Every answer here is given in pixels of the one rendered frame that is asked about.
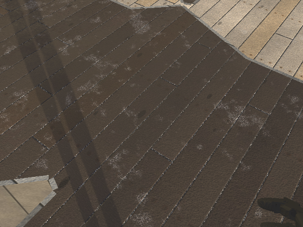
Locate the right robot hand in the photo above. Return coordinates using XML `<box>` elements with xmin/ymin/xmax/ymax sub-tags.
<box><xmin>258</xmin><ymin>197</ymin><xmax>303</xmax><ymax>227</ymax></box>

